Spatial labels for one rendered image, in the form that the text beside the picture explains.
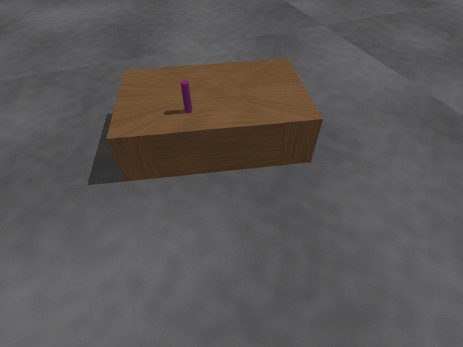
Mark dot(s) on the can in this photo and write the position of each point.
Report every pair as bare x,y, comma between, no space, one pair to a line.
186,96

